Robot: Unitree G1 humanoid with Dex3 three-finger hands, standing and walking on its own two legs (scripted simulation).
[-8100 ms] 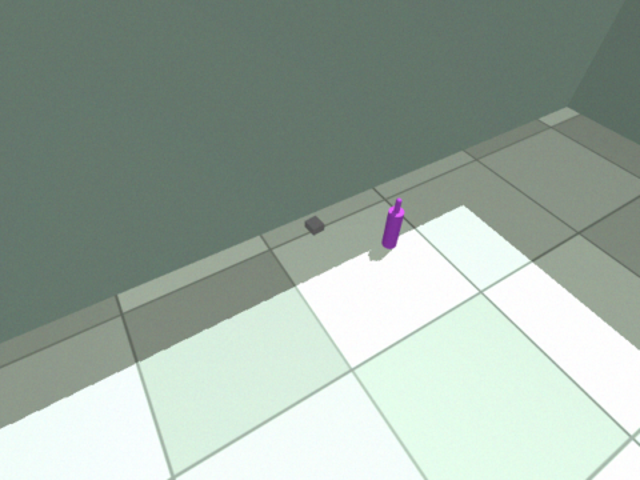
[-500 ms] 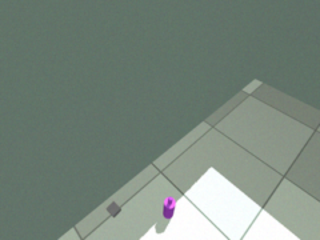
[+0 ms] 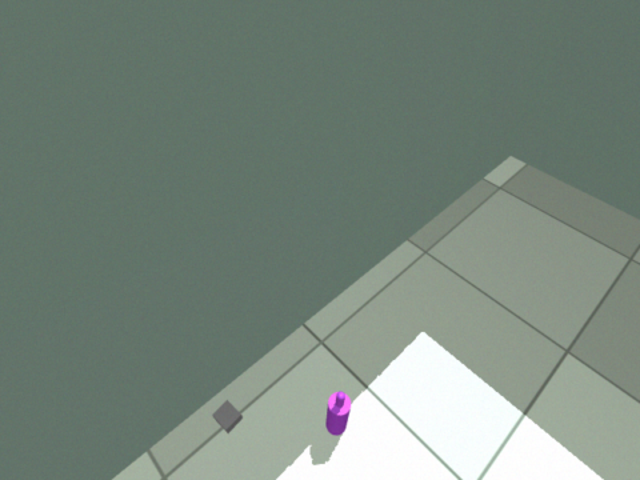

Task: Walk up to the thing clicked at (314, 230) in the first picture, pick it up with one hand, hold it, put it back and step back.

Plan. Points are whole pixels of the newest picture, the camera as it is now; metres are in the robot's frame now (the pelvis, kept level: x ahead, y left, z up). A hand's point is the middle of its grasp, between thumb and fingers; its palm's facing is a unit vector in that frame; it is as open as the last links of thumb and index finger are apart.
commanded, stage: stand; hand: left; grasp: from above
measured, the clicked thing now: (227, 416) +0.42 +0.28 -0.76
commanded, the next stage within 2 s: rise first in 0.20 s
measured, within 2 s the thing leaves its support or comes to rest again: neither
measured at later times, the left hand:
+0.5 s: hand out of the picture +0.13 +0.25 -0.17, palm faces +0.00 -0.94 -0.35, open 8.3 cm
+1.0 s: hand out of the picture +0.12 +0.28 -0.23, palm faces -0.07 -0.83 -0.56, open 13.9 cm
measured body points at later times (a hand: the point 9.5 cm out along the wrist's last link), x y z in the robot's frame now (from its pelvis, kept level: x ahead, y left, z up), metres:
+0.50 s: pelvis -0.02 +0.00 -0.01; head +0.04 +0.01 +0.43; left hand +0.13 +0.30 -0.14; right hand +0.09 -0.27 -0.14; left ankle +0.00 +0.14 -0.75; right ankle -0.01 -0.13 -0.75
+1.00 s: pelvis -0.01 +0.01 -0.08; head +0.07 +0.03 +0.36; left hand +0.13 +0.32 -0.20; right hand +0.15 -0.24 -0.18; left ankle +0.00 +0.14 -0.75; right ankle -0.01 -0.13 -0.75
